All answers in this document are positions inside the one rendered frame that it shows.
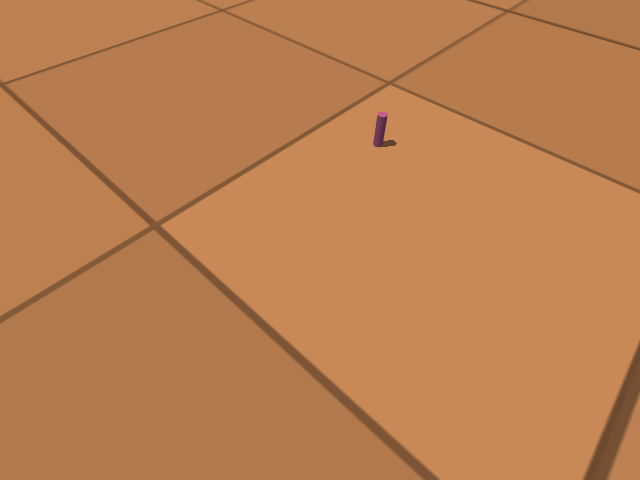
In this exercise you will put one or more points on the can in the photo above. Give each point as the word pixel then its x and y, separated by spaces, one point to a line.
pixel 380 129

